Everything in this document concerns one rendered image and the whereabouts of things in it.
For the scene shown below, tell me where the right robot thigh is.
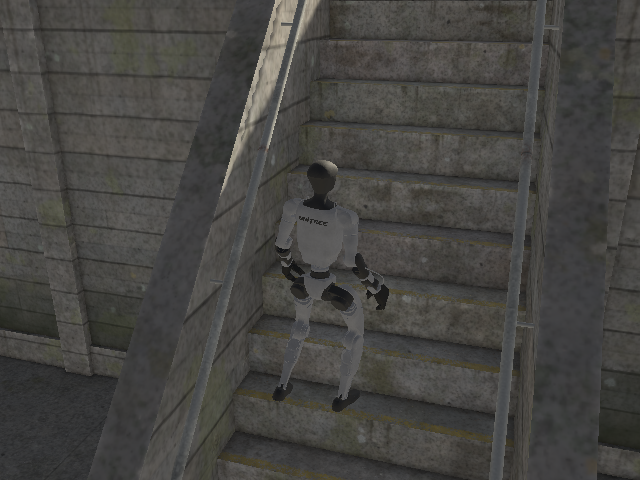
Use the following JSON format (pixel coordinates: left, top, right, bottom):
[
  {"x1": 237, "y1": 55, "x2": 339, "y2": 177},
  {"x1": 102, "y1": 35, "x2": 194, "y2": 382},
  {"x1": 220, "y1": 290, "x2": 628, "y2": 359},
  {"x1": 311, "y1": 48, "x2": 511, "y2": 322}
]
[{"x1": 328, "y1": 284, "x2": 364, "y2": 350}]

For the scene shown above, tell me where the right robot hand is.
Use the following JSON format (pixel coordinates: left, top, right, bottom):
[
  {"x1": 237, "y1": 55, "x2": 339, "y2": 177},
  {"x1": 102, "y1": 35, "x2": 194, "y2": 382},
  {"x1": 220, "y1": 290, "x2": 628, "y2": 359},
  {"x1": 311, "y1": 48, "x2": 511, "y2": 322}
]
[{"x1": 366, "y1": 284, "x2": 389, "y2": 310}]

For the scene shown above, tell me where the robot right forearm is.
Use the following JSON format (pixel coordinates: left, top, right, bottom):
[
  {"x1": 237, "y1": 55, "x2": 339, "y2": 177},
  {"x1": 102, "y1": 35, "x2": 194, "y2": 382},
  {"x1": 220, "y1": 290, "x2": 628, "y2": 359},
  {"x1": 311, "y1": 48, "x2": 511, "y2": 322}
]
[{"x1": 352, "y1": 253, "x2": 381, "y2": 294}]

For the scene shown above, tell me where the robot left forearm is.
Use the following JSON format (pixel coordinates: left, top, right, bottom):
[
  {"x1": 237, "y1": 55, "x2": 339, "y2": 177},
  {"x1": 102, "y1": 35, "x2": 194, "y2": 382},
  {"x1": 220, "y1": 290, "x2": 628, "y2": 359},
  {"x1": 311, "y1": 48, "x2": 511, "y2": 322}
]
[{"x1": 275, "y1": 237, "x2": 293, "y2": 267}]

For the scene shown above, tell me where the left robot hand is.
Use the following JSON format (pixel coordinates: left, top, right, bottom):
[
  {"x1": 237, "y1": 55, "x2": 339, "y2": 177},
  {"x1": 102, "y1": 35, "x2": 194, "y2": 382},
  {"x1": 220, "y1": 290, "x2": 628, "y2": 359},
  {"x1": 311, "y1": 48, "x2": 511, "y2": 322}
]
[{"x1": 282, "y1": 260, "x2": 305, "y2": 282}]

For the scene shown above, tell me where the right robot upper arm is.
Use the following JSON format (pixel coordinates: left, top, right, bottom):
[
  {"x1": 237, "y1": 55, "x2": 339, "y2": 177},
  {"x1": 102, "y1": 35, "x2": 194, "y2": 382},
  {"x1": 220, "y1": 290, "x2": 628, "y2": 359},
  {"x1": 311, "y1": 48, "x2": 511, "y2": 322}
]
[{"x1": 337, "y1": 207, "x2": 359, "y2": 267}]

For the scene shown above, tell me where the left robot upper arm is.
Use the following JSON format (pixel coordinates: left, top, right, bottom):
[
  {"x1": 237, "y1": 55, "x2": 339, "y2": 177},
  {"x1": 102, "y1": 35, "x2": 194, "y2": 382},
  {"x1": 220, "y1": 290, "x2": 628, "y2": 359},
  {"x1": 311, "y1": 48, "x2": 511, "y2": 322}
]
[{"x1": 275, "y1": 198, "x2": 304, "y2": 249}]

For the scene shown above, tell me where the robot right foot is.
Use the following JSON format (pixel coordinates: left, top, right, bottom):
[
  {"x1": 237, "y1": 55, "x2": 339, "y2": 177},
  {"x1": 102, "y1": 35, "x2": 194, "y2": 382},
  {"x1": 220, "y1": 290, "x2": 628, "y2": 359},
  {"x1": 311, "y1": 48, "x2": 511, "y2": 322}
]
[{"x1": 332, "y1": 389, "x2": 360, "y2": 412}]

